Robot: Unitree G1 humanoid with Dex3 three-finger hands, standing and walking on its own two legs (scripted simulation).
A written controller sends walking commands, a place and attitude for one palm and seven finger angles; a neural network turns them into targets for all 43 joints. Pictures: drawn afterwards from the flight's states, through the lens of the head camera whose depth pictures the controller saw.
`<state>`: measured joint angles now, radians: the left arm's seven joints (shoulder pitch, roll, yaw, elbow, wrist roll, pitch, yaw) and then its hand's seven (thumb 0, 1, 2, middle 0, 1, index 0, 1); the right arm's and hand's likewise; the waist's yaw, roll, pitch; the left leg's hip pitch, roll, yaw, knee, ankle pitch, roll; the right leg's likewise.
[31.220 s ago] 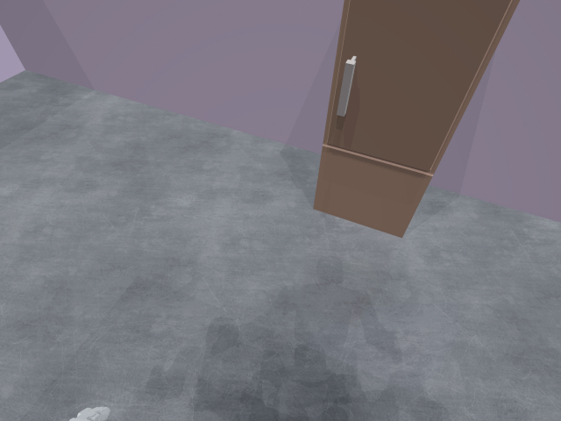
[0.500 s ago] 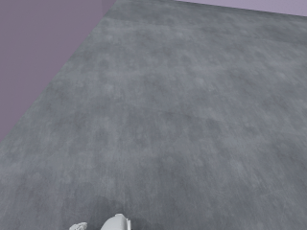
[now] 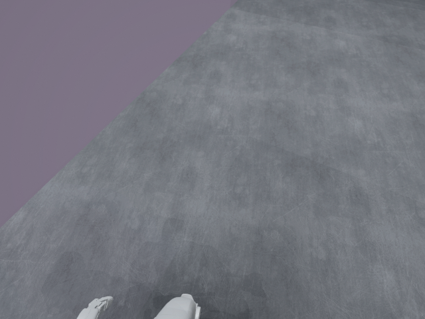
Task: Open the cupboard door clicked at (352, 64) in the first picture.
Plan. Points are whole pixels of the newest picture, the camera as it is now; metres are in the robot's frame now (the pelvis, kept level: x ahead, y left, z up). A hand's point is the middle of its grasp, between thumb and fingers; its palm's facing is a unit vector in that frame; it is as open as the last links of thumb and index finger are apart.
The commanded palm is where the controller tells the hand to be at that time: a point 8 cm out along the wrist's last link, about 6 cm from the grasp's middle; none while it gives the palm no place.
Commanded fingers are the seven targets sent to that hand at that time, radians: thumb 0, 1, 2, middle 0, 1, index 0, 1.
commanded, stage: turn to face it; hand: left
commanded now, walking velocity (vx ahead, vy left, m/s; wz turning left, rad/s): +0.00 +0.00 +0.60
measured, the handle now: out of the picture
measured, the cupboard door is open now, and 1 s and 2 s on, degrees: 44 44 44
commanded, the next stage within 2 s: none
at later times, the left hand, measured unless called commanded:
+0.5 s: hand out of the picture +0.01 +0.21 -0.17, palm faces +0.36 -0.90 -0.26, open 7.4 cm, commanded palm none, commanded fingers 0.00 0.90 0.90 -0.20 -0.30 -0.20 -0.30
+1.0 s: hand out of the picture +0.04 +0.13 -0.14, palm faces +0.58 -0.78 -0.24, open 7.3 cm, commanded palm none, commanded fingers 0.00 0.90 0.90 -0.20 -0.30 -0.20 -0.30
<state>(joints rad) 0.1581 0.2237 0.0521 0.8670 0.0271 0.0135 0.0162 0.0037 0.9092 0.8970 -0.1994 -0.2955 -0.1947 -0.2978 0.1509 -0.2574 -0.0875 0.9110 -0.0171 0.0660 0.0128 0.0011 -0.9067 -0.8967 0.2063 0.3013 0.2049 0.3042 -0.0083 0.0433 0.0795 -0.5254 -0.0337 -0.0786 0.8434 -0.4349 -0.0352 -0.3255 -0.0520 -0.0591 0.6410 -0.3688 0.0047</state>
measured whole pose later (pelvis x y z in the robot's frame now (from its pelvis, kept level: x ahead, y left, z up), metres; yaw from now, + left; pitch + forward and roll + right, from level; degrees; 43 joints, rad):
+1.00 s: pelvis +0.08 -0.07 +0.02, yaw +38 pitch +1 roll +2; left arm 0.18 0.17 0.03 0.86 0.03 0.01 0.02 0.00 0.91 0.90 -0.20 -0.30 -0.20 -0.30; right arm 0.15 -0.25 -0.08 0.94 -0.01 0.09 0.03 0.00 -0.91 -0.90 0.20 0.30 0.20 0.30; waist -0.03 -0.01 0.12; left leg -0.45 0.03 0.05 0.96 -0.45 -0.07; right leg -0.23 -0.13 -0.22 0.52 -0.30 -0.02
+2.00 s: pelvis +0.11 -0.08 +0.00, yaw +75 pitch +1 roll +1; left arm 0.24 0.25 0.07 0.92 0.02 0.05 0.02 0.00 0.91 0.90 -0.20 -0.30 -0.20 -0.30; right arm 0.06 -0.23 -0.06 0.89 -0.02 0.04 0.03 0.00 -0.91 -0.90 0.20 0.30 0.20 0.30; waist 0.02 -0.06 0.12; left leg -0.32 -0.01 0.09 0.64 -0.31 0.05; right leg -0.34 -0.17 -0.23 0.86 -0.53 0.05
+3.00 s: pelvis +0.16 -0.07 +0.01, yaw +104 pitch +0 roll +0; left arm 0.23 0.24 0.07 0.98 0.02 0.06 0.00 0.01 0.91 0.90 -0.20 -0.30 -0.19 -0.30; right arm 0.10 -0.20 -0.03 0.94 -0.02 0.02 -0.01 0.00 -0.91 -0.90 0.20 0.30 0.20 0.30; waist 0.04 -0.02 0.09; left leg -0.25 0.00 0.03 0.53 -0.29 0.02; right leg -0.41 -0.10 -0.06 0.97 -0.50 0.05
